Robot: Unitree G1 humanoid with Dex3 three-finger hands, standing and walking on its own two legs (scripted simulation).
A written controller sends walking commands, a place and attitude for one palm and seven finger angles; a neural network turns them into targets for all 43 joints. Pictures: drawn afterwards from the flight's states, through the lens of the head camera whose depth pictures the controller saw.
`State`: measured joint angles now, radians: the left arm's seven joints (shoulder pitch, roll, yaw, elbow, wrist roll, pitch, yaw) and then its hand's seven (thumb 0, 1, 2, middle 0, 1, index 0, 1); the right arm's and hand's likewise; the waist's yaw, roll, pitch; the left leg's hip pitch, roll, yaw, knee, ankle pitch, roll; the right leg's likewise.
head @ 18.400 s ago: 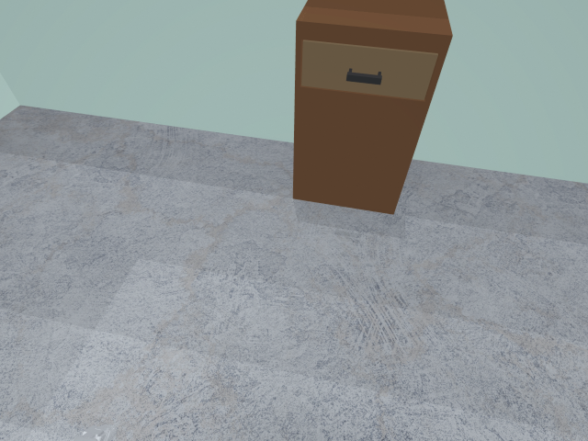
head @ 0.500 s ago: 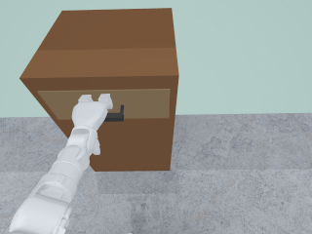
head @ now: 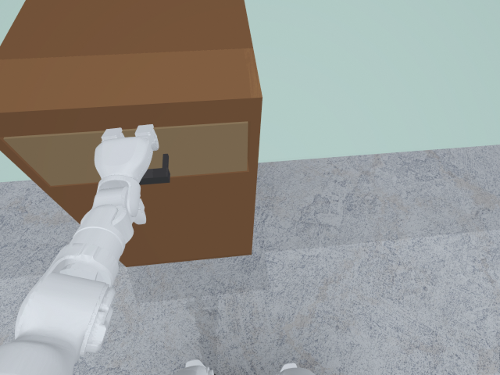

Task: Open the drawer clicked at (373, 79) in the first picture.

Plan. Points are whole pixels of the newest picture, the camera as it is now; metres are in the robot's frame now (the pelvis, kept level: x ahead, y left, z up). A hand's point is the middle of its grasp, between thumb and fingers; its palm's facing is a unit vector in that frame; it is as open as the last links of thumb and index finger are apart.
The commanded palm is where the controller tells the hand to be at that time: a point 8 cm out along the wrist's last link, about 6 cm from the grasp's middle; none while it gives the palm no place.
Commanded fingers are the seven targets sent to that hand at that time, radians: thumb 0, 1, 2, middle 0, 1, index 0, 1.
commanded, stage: move the hooked fingers above the handle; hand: left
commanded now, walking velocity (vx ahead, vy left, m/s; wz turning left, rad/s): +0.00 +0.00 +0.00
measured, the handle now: (140, 168) +0.52 +0.19 -0.05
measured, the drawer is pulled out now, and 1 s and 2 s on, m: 0.00 0.00 0.00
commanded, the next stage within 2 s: lower the fingers behind the handle in 0.54 s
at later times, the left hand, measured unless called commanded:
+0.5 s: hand (138, 175) +0.47 +0.18 +0.00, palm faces -0.10 -0.05 -0.99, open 13.8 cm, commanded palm +0.45 +0.18 +0.06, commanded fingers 0.00 -0.50 0.30 -0.30 -1.20 -0.30 -1.20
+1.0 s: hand (144, 181) +0.47 +0.17 -0.02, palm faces -0.08 -0.05 -1.00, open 13.8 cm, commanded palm +0.45 +0.18 +0.03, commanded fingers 0.00 -0.50 0.30 -0.30 -1.20 -0.30 -1.20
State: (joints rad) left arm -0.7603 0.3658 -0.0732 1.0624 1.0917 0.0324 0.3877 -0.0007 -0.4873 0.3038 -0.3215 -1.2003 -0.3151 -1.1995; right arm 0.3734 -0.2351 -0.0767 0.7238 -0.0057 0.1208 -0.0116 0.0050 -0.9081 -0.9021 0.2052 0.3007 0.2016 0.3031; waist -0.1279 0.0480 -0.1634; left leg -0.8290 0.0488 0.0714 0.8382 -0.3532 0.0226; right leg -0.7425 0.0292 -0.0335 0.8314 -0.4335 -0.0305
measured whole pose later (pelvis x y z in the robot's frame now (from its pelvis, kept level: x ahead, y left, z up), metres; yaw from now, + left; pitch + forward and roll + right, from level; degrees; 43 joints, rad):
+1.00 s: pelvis +0.01 +0.00 -0.01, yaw +0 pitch +21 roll -1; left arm -0.75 0.34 -0.07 1.08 1.11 0.02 0.42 0.00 -0.49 0.30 -0.32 -1.20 -0.31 -1.20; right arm 0.34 -0.23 -0.06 0.71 -0.01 0.12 -0.02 0.00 -0.91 -0.90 0.21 0.30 0.20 0.30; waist -0.13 0.05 -0.18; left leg -0.88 0.05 0.06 0.89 -0.38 0.02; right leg -0.79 0.03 -0.04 0.88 -0.46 -0.03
